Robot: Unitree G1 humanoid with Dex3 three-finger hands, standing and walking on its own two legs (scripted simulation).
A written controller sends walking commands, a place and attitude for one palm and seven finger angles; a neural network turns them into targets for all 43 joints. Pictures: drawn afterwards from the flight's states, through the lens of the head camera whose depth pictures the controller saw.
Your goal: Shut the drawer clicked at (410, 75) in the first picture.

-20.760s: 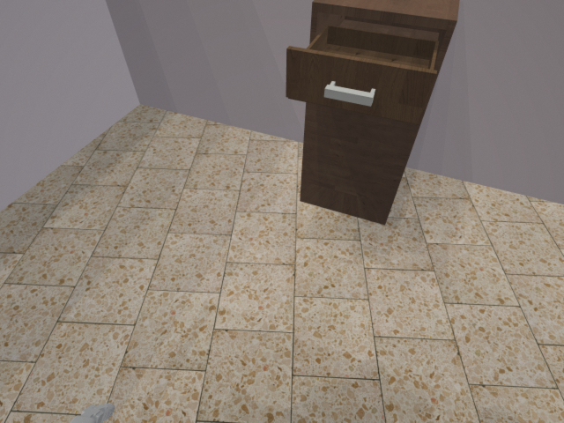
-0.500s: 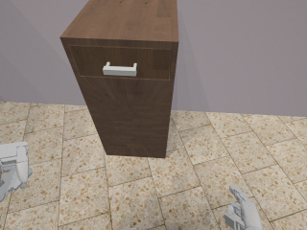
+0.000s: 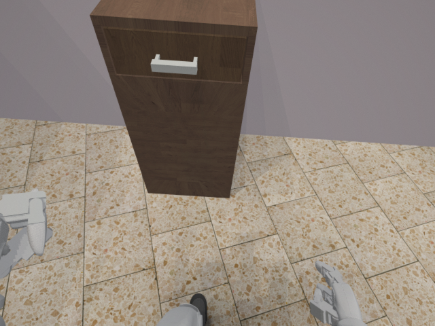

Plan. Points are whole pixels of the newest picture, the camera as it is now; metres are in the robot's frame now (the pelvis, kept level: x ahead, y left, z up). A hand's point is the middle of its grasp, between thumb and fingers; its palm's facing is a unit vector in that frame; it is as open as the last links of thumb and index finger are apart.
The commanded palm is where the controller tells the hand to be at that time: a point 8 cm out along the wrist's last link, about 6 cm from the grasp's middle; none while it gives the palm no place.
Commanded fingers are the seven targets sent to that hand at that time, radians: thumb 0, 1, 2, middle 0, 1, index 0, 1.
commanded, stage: step back with the hand held close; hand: left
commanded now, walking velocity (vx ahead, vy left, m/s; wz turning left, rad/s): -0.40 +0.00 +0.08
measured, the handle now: (175, 62) +0.75 +0.20 +0.04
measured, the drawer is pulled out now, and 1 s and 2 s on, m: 0.00 0.00 0.00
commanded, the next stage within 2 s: stop stepping back and stand still in 0.04 s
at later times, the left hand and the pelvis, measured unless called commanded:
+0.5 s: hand out of the picture +0.09 +0.27 +0.18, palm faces +0.41 -0.83 -0.38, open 3.3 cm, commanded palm +0.01 +0.30 +0.19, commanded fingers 0.00 0.90 0.90 -1.40 -1.60 -1.40 -1.60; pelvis -0.11 +0.02 +0.01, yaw +2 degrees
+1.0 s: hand out of the picture +0.08 +0.26 +0.18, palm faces +0.40 -0.82 -0.41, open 3.3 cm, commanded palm +0.01 +0.31 +0.19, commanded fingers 0.00 0.90 0.90 -1.40 -1.60 -1.40 -1.60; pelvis -0.11 +0.02 +0.01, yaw +2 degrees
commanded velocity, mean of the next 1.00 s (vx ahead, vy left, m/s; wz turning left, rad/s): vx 0.09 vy -0.02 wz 0.01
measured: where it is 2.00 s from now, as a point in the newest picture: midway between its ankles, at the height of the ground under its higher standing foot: outside the picture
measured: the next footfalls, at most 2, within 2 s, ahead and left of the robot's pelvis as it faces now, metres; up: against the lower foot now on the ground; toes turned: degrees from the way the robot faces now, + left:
left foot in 0.36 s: -0.03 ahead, +0.13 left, +0.00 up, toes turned +2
right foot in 0.64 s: -0.07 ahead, -0.08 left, +0.00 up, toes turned +0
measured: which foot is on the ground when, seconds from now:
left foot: down 0.00-0.18, up 0.20-0.34, down 0.36-0.64, up 0.66-0.90, down 0.92-1.00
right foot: down 0.00-0.38, up 0.40-0.62, down 0.64-1.00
